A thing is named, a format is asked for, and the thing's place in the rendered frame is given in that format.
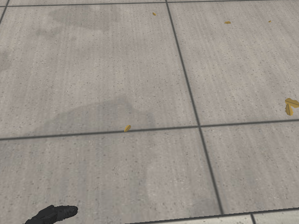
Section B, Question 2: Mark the left robot hand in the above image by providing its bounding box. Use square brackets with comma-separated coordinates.
[22, 205, 78, 224]

